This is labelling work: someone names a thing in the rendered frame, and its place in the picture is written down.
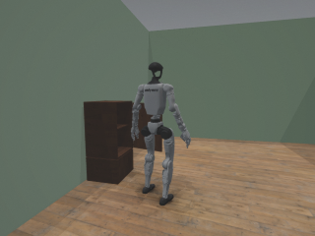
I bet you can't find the robot right hand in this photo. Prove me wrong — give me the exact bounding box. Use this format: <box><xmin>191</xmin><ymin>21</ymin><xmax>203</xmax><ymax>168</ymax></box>
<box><xmin>180</xmin><ymin>130</ymin><xmax>191</xmax><ymax>148</ymax></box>

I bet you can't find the robot left upper arm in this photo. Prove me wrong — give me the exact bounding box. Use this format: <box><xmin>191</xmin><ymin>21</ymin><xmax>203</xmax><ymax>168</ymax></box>
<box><xmin>133</xmin><ymin>84</ymin><xmax>145</xmax><ymax>110</ymax></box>

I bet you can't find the robot left shin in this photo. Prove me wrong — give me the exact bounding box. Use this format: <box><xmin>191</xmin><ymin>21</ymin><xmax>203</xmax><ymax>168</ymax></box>
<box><xmin>144</xmin><ymin>154</ymin><xmax>155</xmax><ymax>188</ymax></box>

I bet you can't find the robot right forearm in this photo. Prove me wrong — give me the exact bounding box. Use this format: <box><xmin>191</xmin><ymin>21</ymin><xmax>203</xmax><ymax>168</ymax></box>
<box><xmin>172</xmin><ymin>103</ymin><xmax>187</xmax><ymax>132</ymax></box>

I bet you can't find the robot left forearm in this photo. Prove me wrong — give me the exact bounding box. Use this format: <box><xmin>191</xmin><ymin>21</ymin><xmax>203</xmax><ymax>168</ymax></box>
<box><xmin>132</xmin><ymin>107</ymin><xmax>140</xmax><ymax>127</ymax></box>

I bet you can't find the cupboard door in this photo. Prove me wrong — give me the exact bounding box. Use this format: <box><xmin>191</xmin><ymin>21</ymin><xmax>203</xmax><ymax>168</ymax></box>
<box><xmin>132</xmin><ymin>102</ymin><xmax>162</xmax><ymax>152</ymax></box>

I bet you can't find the robot right shin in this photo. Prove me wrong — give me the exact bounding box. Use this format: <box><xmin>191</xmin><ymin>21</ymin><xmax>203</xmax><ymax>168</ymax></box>
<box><xmin>162</xmin><ymin>160</ymin><xmax>173</xmax><ymax>199</ymax></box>

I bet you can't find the robot shin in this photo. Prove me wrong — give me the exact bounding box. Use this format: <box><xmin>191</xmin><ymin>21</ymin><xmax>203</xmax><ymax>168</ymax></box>
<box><xmin>144</xmin><ymin>154</ymin><xmax>155</xmax><ymax>188</ymax></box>
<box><xmin>162</xmin><ymin>160</ymin><xmax>173</xmax><ymax>199</ymax></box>

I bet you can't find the robot left hand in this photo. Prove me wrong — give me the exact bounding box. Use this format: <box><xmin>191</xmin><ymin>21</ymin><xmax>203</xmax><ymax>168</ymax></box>
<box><xmin>131</xmin><ymin>126</ymin><xmax>140</xmax><ymax>141</ymax></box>

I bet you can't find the robot right upper arm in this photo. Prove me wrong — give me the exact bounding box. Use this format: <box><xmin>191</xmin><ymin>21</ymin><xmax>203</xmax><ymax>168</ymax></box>
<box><xmin>162</xmin><ymin>84</ymin><xmax>176</xmax><ymax>112</ymax></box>

